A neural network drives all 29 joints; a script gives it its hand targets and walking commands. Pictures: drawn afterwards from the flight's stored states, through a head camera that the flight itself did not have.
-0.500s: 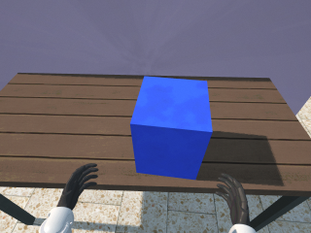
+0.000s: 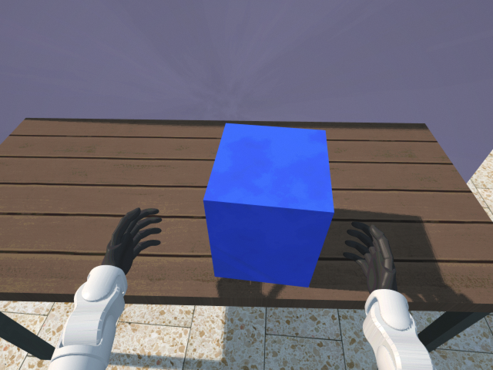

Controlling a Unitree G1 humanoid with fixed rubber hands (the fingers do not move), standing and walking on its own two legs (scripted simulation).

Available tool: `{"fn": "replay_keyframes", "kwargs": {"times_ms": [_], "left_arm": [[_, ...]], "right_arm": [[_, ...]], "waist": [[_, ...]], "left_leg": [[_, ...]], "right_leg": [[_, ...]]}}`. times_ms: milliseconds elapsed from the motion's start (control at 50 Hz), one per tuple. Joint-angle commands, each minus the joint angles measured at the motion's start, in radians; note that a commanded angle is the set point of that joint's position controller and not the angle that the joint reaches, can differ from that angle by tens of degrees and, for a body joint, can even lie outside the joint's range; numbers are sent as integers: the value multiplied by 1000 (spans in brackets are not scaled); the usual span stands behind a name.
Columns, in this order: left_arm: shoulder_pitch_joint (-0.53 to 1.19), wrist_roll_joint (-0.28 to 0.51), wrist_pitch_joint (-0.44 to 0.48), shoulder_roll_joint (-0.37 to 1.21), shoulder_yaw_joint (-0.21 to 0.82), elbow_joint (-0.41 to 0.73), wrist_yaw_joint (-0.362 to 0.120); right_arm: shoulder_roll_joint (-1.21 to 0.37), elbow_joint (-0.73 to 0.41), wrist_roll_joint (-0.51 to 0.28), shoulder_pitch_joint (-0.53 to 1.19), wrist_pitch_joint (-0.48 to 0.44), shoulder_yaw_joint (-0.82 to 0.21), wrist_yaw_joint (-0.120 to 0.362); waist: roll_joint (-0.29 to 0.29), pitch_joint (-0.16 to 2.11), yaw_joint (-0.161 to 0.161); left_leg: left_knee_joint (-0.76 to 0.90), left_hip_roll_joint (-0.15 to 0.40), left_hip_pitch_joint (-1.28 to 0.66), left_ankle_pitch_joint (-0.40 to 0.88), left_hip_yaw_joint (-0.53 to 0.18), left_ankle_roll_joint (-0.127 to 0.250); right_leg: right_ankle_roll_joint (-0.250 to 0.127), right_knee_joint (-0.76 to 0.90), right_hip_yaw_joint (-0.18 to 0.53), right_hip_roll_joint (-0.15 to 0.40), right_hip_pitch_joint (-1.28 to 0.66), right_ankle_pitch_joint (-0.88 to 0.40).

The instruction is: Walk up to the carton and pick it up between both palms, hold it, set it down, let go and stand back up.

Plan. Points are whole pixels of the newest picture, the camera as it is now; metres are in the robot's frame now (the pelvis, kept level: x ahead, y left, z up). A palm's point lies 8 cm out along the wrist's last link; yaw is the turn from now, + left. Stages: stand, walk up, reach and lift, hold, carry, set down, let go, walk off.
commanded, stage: reach and lift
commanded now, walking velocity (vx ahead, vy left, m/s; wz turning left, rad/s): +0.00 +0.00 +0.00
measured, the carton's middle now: (267, 206) +0.44 +0.00 +0.00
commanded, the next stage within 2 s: none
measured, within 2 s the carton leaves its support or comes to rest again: neither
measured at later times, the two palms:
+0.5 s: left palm (121, 197) +0.35 +0.24 +0.12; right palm (375, 223) +0.33 -0.16 +0.10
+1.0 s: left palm (133, 139) +0.42 +0.22 +0.18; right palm (374, 164) +0.40 -0.16 +0.16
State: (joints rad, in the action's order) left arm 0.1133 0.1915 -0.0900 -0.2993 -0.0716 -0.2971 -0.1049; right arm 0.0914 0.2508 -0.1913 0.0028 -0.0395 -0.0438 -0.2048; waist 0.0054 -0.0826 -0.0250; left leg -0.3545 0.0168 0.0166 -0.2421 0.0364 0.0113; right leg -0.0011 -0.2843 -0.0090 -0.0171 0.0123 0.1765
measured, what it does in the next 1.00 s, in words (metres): stands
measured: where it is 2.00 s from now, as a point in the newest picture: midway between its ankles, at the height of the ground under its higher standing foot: outside the picture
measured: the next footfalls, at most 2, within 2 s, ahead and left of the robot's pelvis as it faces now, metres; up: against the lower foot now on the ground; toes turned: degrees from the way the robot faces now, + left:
none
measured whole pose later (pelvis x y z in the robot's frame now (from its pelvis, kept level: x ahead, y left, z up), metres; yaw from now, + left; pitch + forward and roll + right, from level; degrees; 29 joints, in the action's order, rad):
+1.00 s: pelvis -0.02 +0.00 +0.00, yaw +1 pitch +2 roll -1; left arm 0.96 0.19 -0.28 -0.41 -0.08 -0.91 -0.07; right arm 0.17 0.76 -0.28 0.85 0.25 0.02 -0.23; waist 0.01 0.01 0.05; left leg -0.38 0.01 0.20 -0.21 0.01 0.01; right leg 0.00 -0.29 -0.03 -0.01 0.18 0.14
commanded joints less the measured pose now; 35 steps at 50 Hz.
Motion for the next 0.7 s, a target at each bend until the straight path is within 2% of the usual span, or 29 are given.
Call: {"fn": "replay_keyframes", "kwargs": {"times_ms": [0, 60, 120, 160, 180, 220, 260, 300, 320, 360, 400, 440, 460, 500, 560, 620, 640, 660, 680], "left_arm": [[207, -24, -29, -115, -72, 145, -5], [296, 1, -35, -144, -79, 155, -2], [392, 20, -44, -159, -73, 75, 1], [469, 34, -52, -180, -71, 45, 1], [496, 35, -61, -176, -64, 8, 3], [542, 15, -88, -181, -71, -37, 1], [562, 0, -113, -180, -85, -47, -1], [580, -19, -152, -174, -97, -47, -7], [547, -30, -170, -160, -108, -24, -11], [588, -47, -207, -167, -123, -12, -14], [572, -53, -238, -156, -125, -17, -12], [638, -46, -255, -163, -128, -32, -14], [655, -38, -254, -171, -132, -4, -11], [728, -24, -254, -176, -115, 1, -2], [842, 5, -240, -199, -94, -49, 18], [968, 18, -223, -204, -58, -69, 51], [969, 10, -226, -192, -40, -131, 57], [999, -2, -224, -202, -46, -172, 60], [1005, -4, -221, -211, -48, -223, 61]], "right_arm": [[56, -151, -19, 169, -4, 6, -12], [59, -205, -19, 246, 2, 12, -16], [51, -156, -18, 322, 43, 16, -19], [54, -139, -21, 388, 76, 21, -21], [53, -94, -25, 418, 94, 24, -22], [59, -38, -43, 453, 130, 19, -28], [69, -18, -65, 485, 152, 12, -38], [97, -1, -79, 519, 164, 30, -48], [102, 0, -89, 499, 163, 20, -53], [121, 0, -99, 547, 170, 29, -56], [133, -13, -102, 560, 176, 29, -55], [140, -34, -104, 634, 192, 32, -51], [139, -47, -109, 646, 196, 31, -48], [152, -40, -107, 710, 205, 47, -43], [161, -7, -97, 809, 230, 75, -24], [180, 81, -82, 888, 248, 123, -5], [181, 151, -84, 895, 259, 124, 2], [180, 191, -85, 921, 268, 124, 6], [176, 224, -82, 936, 277, 115, 7]], "waist": [[-59, 187, 3], [-33, 258, 3], [-13, 243, 16], [-4, 255, 13], [-19, 243, 18], [-40, 260, 30], [-57, 273, 21], [-67, 280, 37], [-55, 296, 36], [-83, 326, 36], [-61, 299, 33], [-30, 285, 33], [-20, 300, 28], [-32, 353, 44], [-19, 391, 53], [-107, 459, 71], [-127, 437, 80], [-137, 441, 78], [-119, 434, 74]], "left_leg": [[2, 0, -6, 423, -4, -56], [8, -6, 26, 373, 9, -41], [34, -8, 69, 252, 9, -16], [56, -5, 103, 164, 14, -1], [61, -1, 110, 153, 12, 1], [57, 0, 88, 179, 9, -2], [42, 0, 81, 236, 9, -9], [19, 1, 36, 329, 7, -29], [1, 1, 3, 413, 5, -38], [-10, -8, -9, 439, 9, -52], [-16, -4, -25, 458, 3, -53], [-12, -5, 7, 421, 10, -45], [-11, -5, 11, 433, 10, -44], [-17, -4, 9, 418, 7, -47], [0, 4, 45, 317, 0, -32], [19, 18, 60, 241, -16, -40], [27, 22, 67, 216, -24, -40], [35, 20, 90, 181, -25, -35], [40, 19, 120, 165, -26, -26]], "right_leg": [[-19, 6, 33, 16, -74, -266], [-8, -9, 36, 20, -98, -272], [1, -14, 40, 31, -77, -218], [3, -10, 45, 37, -73, -135], [-1, -10, 46, 39, -58, -124], [-2, -9, 48, 40, -70, -156], [-5, -12, 45, 32, -86, -195], [-8, -8, 30, 15, -82, -241], [-5, -12, 21, 5, -89, -312], [-5, -8, 15, 2, -89, -312], [-4, -5, 0, -9, -65, -311], [-4, -1, -1, -12, -48, -270], [-1, -7, -5, -15, -58, -287], [-4, -11, -8, -17, -43, -264], [-11, -10, -9, -16, -13, -169], [-26, -27, -15, -10, 17, -129], [-32, -28, -13, -9, 16, -128], [-32, -29, -8, -5, 8, -120], [-31, -33, -3, -1, -7, -127]]}}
